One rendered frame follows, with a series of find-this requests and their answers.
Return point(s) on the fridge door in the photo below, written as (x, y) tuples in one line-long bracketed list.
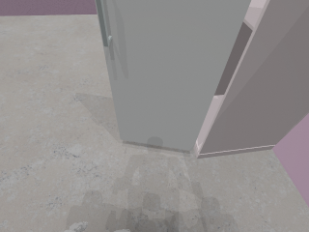
[(164, 63)]

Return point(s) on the handle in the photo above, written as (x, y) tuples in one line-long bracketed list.
[(102, 22)]

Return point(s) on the left robot hand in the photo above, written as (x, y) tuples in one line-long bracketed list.
[(78, 227)]

